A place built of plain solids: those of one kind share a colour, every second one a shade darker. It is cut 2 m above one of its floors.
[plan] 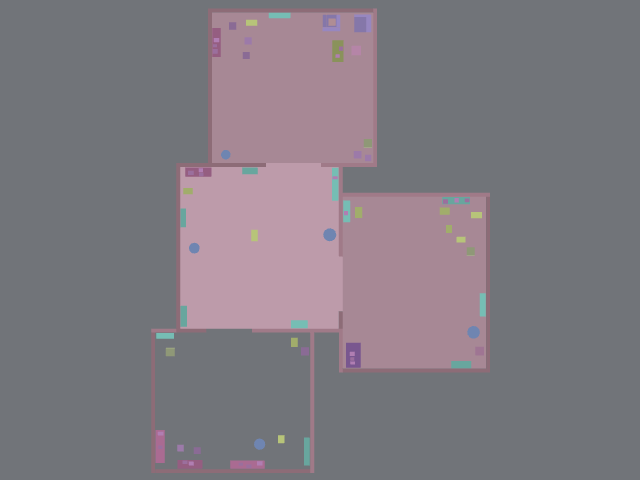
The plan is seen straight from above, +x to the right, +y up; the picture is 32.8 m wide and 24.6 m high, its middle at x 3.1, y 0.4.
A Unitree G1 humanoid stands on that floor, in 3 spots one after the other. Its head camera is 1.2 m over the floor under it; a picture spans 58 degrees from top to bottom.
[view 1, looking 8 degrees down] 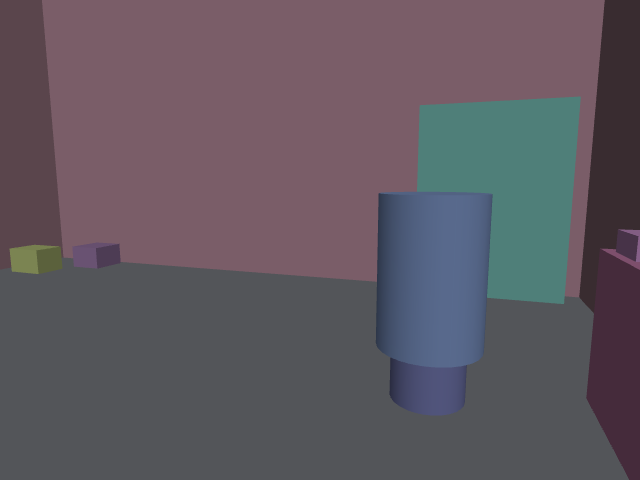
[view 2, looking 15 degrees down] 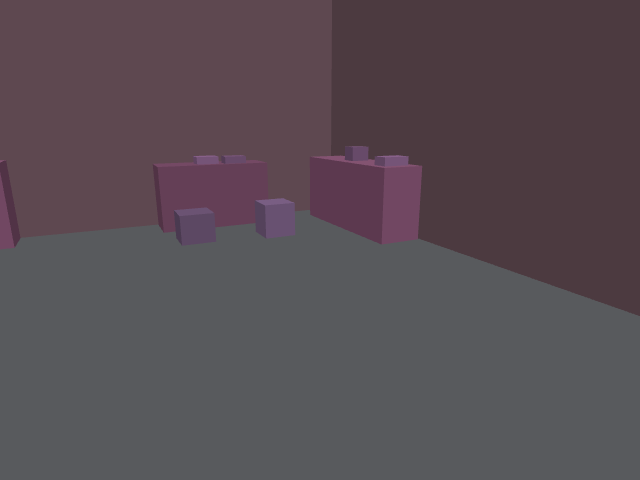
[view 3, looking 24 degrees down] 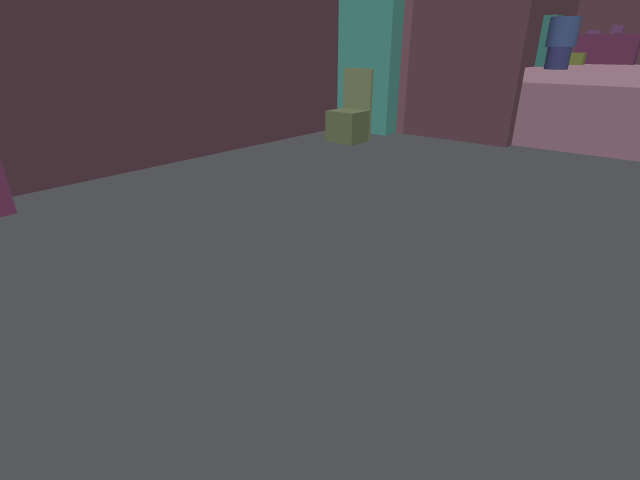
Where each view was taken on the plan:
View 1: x -2.34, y -10.24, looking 19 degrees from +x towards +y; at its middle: wall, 5.28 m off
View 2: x -2.34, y -5.79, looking -117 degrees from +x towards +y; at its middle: ground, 4.64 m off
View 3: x -0.95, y -10.26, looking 130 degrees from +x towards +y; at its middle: ground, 2.95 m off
